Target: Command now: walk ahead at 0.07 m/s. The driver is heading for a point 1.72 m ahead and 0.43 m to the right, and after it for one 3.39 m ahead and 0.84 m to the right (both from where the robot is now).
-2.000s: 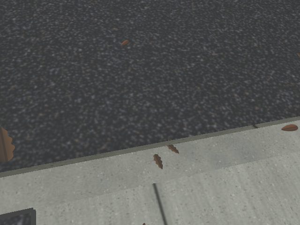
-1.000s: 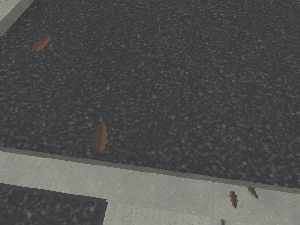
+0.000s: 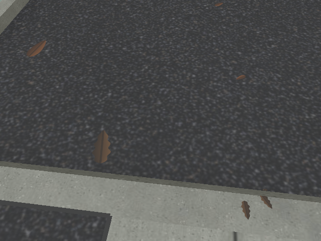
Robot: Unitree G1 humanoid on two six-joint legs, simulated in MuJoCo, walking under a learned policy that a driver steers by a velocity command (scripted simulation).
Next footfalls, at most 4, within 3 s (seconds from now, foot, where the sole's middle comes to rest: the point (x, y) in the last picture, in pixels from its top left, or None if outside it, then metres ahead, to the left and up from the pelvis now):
0.68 left None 0.43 0.09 -0.78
1.08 right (212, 196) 0.70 -0.19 -0.74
1.56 left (154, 177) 0.78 0.07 -0.73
1.96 right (199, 157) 0.90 -0.14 -0.73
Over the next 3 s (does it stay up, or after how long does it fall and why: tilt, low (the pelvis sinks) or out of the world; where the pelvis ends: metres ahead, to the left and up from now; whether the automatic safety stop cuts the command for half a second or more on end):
stays up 1.35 -0.24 0.02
